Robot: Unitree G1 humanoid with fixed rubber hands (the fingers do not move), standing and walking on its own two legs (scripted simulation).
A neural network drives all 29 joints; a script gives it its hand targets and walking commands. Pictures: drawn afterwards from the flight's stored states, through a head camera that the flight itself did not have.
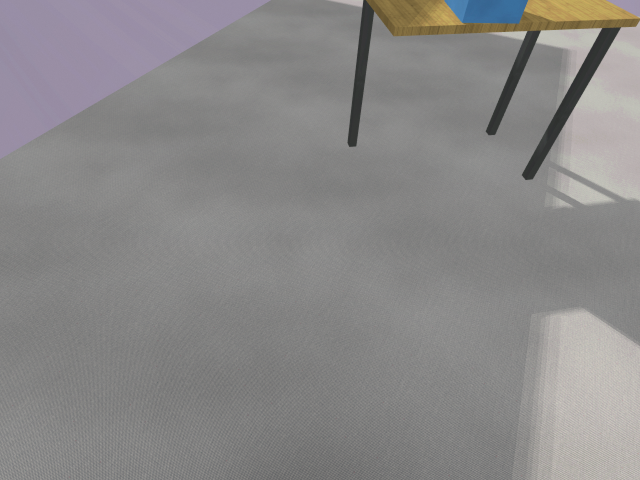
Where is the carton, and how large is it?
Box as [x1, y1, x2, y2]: [444, 0, 527, 23]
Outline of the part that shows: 444,0 462,22 518,23 527,1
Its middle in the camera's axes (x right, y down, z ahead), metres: +0.58 -0.89 +1.29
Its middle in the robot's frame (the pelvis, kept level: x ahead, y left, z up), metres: +1.59 -0.53 +0.11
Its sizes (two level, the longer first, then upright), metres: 0.210 0.200 0.250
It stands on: a table, 0.77 m high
